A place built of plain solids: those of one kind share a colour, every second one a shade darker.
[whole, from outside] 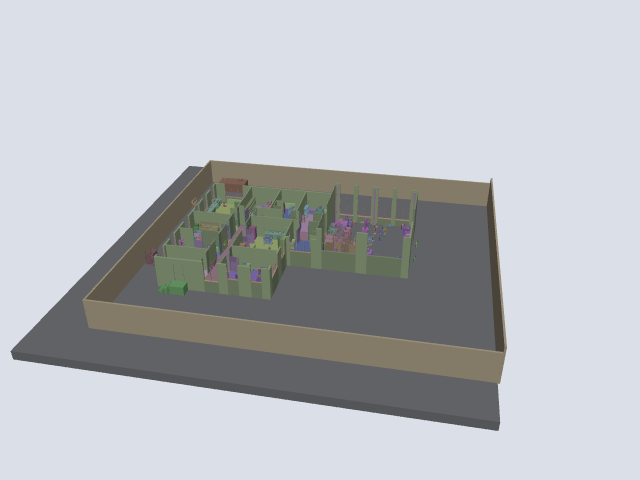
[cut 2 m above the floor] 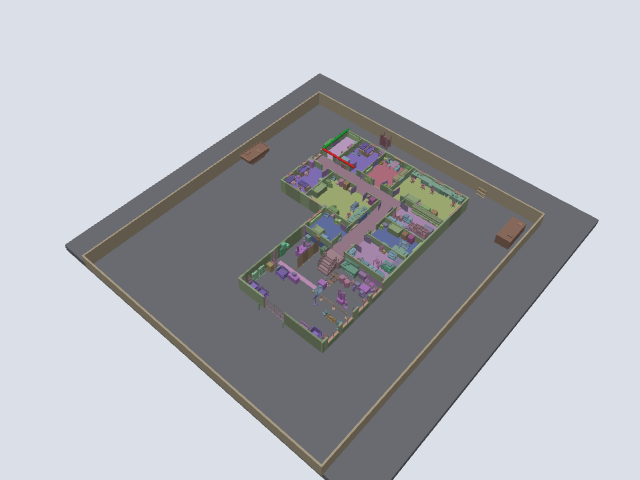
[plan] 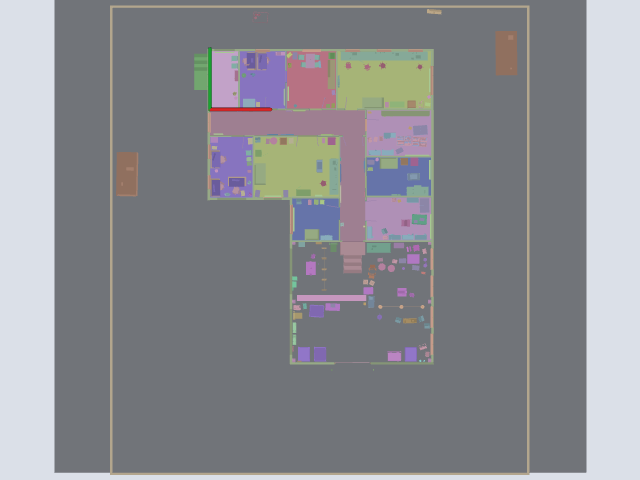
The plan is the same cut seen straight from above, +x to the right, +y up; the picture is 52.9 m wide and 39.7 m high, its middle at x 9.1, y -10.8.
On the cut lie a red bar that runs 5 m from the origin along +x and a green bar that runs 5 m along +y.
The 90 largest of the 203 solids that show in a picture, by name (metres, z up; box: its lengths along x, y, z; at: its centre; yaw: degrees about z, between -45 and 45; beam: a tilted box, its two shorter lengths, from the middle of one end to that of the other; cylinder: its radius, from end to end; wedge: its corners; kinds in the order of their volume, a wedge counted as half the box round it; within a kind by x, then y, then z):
{
 "yard_bound_1": {"box": [0.2, 38.85, 3.37], "at": [-8.17, -10.82, 1.64]},
 "yard_bound_2": {"box": [34.69, 0.2, 4.07], "at": [9.08, -30.15, 1.99]},
 "yard_bound_3": {"box": [34.69, 0.2, 3.37], "at": [9.08, 8.5, 1.64]},
 "yard_bound_4": {"box": [0.2, 38.85, 3.37], "at": [26.32, -10.82, 1.64]},
 "raised_floor_lab_1": {"box": [7.23, 5.23, 1.07], "at": [7.15, -4.75, 0.48]},
 "raised_floor_lab_2": {"box": [7.93, 4.93, 1.07], "at": [14.4, 2.4, 0.48]},
 "wall_1": {"box": [0.2, 0.91, 3.77], "at": [-0.1, -7.05, 1.83]},
 "wall_2": {"box": [0.2, 1.16, 1.97], "at": [-0.1, -6.03, 0.94]},
 "wall_3": {"box": [0.2, 1.36, 3.77], "at": [-0.1, -4.78, 1.83]},
 "wall_4": {"box": [0.2, 1.21, 1.97], "at": [-0.1, -3.5, 0.94]},
 "wall_5": {"box": [0.2, 0.71, 3.77], "at": [-0.1, -2.55, 1.83]},
 "wall_6": {"box": [0.2, 1.61, 1.42], "at": [-0.1, -1.1, 0.66]},
 "wall_7": {"box": [0.2, 5.0, 3.77], "at": [-0.1, 2.5, 1.83]},
 "wall_8": {"box": [0.81, 0.2, 3.77], "at": [0.2, -7.4, 1.83]},
 "wall_9": {"box": [1.71, 0.2, 2.17], "at": [1.2, 4.9, 1.03]},
 "wall_10": {"box": [2.41, 0.2, 2.17], "at": [1.8, -7.4, 1.03]},
 "wall_11": {"box": [0.06, 4.8, 3.77], "at": [2.37, 2.4, 1.83]},
 "wall_12": {"box": [0.06, 4.8, 3.77], "at": [2.43, 2.4, 1.83]},
 "wall_13": {"box": [0.61, 0.2, 3.77], "at": [3.3, -7.4, 1.83]},
 "wall_14": {"box": [2.17, 0.06, 3.77], "at": [3.42, -0.03, 1.83]},
 "wall_15": {"box": [0.06, 5.1, 3.77], "at": [3.57, -4.75, 1.83]},
 "wall_16": {"box": [0.06, 5.1, 3.77], "at": [3.63, -4.75, 1.83]},
 "wall_17": {"box": [0.86, 0.2, 3.77], "at": [4.03, -7.4, 1.83]},
 "wall_18": {"box": [1.51, 0.2, 2.07], "at": [5.2, -7.4, 0.98]},
 "wall_19": {"box": [3.67, 0.06, 3.77], "at": [5.37, -2.17, 1.83]},
 "wall_20": {"box": [3.6, 0.06, 3.77], "at": [5.4, -2.23, 1.83]},
 "wall_21": {"box": [1.36, 0.2, 3.77], "at": [5.62, 4.9, 1.83]},
 "wall_22": {"box": [0.06, 2.18, 3.77], "at": [6.27, 1.09, 1.83]},
 "wall_23": {"box": [0.86, 0.2, 3.77], "at": [6.38, -7.4, 1.83]},
 "wall_24": {"box": [0.2, 0.81, 5.15], "at": [6.7, -20.7, 2.52]},
 "wall_25": {"box": [0.2, 3.81, 2.45], "at": [6.7, -18.4, 1.18]},
 "wall_26": {"box": [0.2, 1.21, 5.15], "at": [6.7, -15.9, 2.52]},
 "wall_27": {"box": [0.2, 3.81, 2.45], "at": [6.7, -13.4, 1.18]},
 "wall_28": {"box": [0.2, 0.61, 5.15], "at": [6.7, -11.2, 2.52]},
 "wall_29": {"box": [0.2, 0.61, 3.77], "at": [6.7, -10.6, 1.83]},
 "wall_30": {"box": [0.2, 2.41, 1.97], "at": [6.7, -9.1, 0.94]},
 "wall_31": {"box": [0.2, 0.61, 3.77], "at": [6.7, -7.6, 1.83]},
 "wall_32": {"box": [1.36, 0.2, 3.77], "at": [6.97, 4.9, 1.83]},
 "wall_33": {"box": [3.71, 0.2, 5.15], "at": [8.45, -21.0, 2.52]},
 "wall_34": {"box": [3.96, 0.06, 3.77], "at": [8.72, -7.27, 1.83]},
 "wall_35": {"box": [3.9, 0.06, 3.77], "at": [8.75, -7.33, 1.83]},
 "wall_36": {"box": [3.96, 0.06, 5.15], "at": [8.78, -10.93, 2.52]},
 "wall_37": {"box": [1.36, 0.2, 3.77], "at": [9.82, 4.9, 1.83]},
 "wall_38": {"box": [0.06, 4.8, 3.77], "at": [10.47, 2.4, 1.83]},
 "wall_39": {"box": [0.06, 4.8, 3.77], "at": [10.53, 2.4, 1.83]},
 "wall_40": {"box": [0.06, 5.1, 3.77], "at": [10.67, -4.75, 1.83]},
 "wall_41": {"box": [0.06, 5.16, 3.77], "at": [10.73, -4.78, 1.83]},
 "wall_42": {"box": [1.41, 0.2, 3.77], "at": [13.1, 4.9, 1.83]},
 "wall_43": {"box": [5.46, 0.06, 5.15], "at": [15.57, -10.93, 2.52]},
 "wall_44": {"box": [5.4, 0.06, 3.77], "at": [15.6, -7.23, 1.83]},
 "wall_45": {"box": [5.4, 0.06, 3.77], "at": [15.6, -3.93, 1.83]},
 "wall_46": {"box": [5.4, 0.06, 3.77], "at": [15.6, -3.87, 1.83]},
 "wall_47": {"box": [5.4, 0.06, 3.77], "at": [15.6, -0.03, 1.83]},
 "wall_48": {"box": [1.41, 0.2, 3.77], "at": [15.7, 4.9, 1.83]},
 "wall_49": {"box": [5.21, 0.2, 5.15], "at": [15.9, -21.0, 2.52]},
 "wall_50": {"box": [0.91, 0.2, 3.77], "at": [18.05, 4.9, 1.83]},
 "wall_51": {"box": [0.2, 0.81, 5.15], "at": [18.4, -20.7, 2.52]},
 "wall_52": {"box": [0.2, 0.51, 5.15], "at": [18.4, -18.3, 2.52]},
 "wall_53": {"box": [0.2, 0.81, 5.15], "at": [18.4, -15.9, 2.52]},
 "wall_54": {"box": [0.2, 0.51, 5.15], "at": [18.4, -13.5, 2.52]},
 "wall_55": {"box": [0.2, 0.61, 5.15], "at": [18.4, -11.2, 2.52]},
 "wall_56": {"box": [0.2, 3.7, 3.77], "at": [18.4, -9.05, 1.83]},
 "wall_57": {"box": [0.2, 3.3, 3.77], "at": [18.4, -5.55, 1.83]},
 "wall_58": {"box": [0.2, 3.9, 3.77], "at": [18.4, -1.95, 1.83]},
 "wall_59": {"box": [0.2, 1.21, 3.77], "at": [18.4, 0.6, 1.83]},
 "wall_60": {"box": [0.2, 2.41, 1.97], "at": [18.4, 2.4, 0.94]},
 "wall_61": {"box": [0.2, 1.41, 3.77], "at": [18.4, 4.3, 1.83]},
 "raised_floor_corridor_1": {"box": [13.03, 2.33, 1.07], "at": [6.45, -1.1, 0.48]},
 "raised_floor_corridor_2": {"box": [2.33, 8.83, 1.07], "at": [11.8, -6.55, 0.48]},
 "raised_floor_stores_1": {"box": [5.53, 3.83, 1.07], "at": [15.6, -9.05, 0.48]},
 "raised_floor_stores_2": {"box": [5.53, 4.03, 1.07], "at": [15.6, -1.95, 0.48]},
 "raised_floor_office_1": {"box": [3.73, 5.23, 1.07], "at": [1.8, -4.75, 0.48]},
 "raised_floor_office_2": {"box": [4.03, 4.93, 1.07], "at": [4.35, 2.4, 0.48]},
 "raised_floor_prep_1": {"box": [4.03, 3.73, 1.07], "at": [8.75, -9.1, 0.48]},
 "raised_floor_prep_2": {"box": [5.53, 3.43, 1.07], "at": [15.6, -5.55, 0.48]},
 "raised_floor_mess_1": {"box": [4.33, 4.93, 1.07], "at": [8.4, 2.4, 0.48]},
 "raised_floor_lobby_1": {"box": [2.53, 4.93, 1.07], "at": [1.2, 2.4, 0.48]},
 "beyond_skip_1": {"box": [1.68, 3.41, 0.54], "at": [-6.85, -5.35, 0.87], "yaw": -1.1},
 "beyond_skip_2": {"box": [1.78, 3.66, 1.33], "at": [24.51, 4.65, 0.61], "yaw": 0.6},
 "door_landing_1": {"box": [2.1, 1.1, 1.07], "at": [11.8, -11.51, 0.48]},
 "safety_cabinet_1": {"box": [1.2, 0.55, 2.0], "at": [7.73, -6.89, 1.97]},
 "safety_cabinet_2": {"box": [1.2, 0.5, 1.05], "at": [15.48, 0.41, 1.59]},
 "yard_step_1": {"box": [1.1, 1.6, 1.01], "at": [-0.75, 2.4, 0.5]},
 "crate_1": {"box": [1.2, 0.6, 0.8], "at": [10.15, -16.35, 0.35], "yaw": -2.0},
 "crate_2": {"box": [1.0, 0.8, 0.65], "at": [16.82, -12.38, 0.28]},
 "test_machine_1": {"box": [0.8, 1.1, 0.95], "at": [8.35, -13.15, 0.42]},
 "pallet_stack_1": {"box": [1.13, 0.72, 0.86], "at": [17.31, -9.1, 1.4], "yaw": -2.9},
 "plan_chest_small_1": {"box": [1.02, 0.79, 0.82], "at": [3.24, 0.49, 1.53]},
 "fume_cupboard_1": {"box": [0.86, 0.9, 0.77], "at": [4.16, -5.81, 1.5]},
 "lab_fridge_1": {"box": [0.58, 0.53, 1.49], "at": [16.68, 0.42, 1.72]}
}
